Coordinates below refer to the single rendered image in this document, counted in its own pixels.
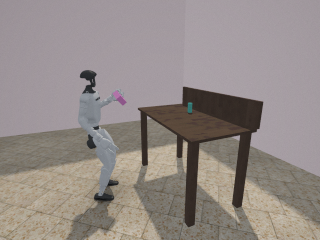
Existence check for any sponge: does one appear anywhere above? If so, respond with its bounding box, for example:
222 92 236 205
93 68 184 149
113 90 127 105

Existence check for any left robot forearm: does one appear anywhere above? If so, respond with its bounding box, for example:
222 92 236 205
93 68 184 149
100 95 113 108

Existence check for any right robot upper arm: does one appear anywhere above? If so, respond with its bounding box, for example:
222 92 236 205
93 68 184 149
78 94 91 123

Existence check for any robot left hand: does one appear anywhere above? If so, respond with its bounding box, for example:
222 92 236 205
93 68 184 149
111 88 124 101

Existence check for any right robot forearm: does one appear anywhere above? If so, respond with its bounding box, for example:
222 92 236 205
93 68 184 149
78 118 104 142

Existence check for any left robot thigh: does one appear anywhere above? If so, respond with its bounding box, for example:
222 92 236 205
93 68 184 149
101 129 116 163

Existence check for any robot right hand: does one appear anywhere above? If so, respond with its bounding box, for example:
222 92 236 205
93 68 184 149
99 138 119 155

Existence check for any table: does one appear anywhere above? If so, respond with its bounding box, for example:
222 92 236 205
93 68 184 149
138 86 264 228

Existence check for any humanoid robot torso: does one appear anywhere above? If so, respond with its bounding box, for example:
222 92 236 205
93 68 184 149
81 91 102 139

